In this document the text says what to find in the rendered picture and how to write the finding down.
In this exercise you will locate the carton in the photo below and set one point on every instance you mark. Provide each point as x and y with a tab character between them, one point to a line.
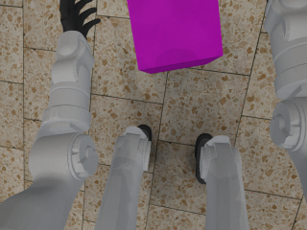
175	34

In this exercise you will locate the right robot forearm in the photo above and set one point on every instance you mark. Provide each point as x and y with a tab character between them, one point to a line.
286	24

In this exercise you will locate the left robot forearm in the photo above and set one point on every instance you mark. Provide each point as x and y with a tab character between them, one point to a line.
69	94

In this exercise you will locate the left robot hand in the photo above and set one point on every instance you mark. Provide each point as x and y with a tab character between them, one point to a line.
72	20

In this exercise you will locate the left robot upper arm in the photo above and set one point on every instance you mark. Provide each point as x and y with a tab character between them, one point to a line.
59	165

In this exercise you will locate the robot left thigh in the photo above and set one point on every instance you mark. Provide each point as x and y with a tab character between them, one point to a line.
119	205

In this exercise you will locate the right robot upper arm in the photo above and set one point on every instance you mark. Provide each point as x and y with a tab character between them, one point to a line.
288	130

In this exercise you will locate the robot right shin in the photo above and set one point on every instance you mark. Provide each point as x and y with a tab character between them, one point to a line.
225	139

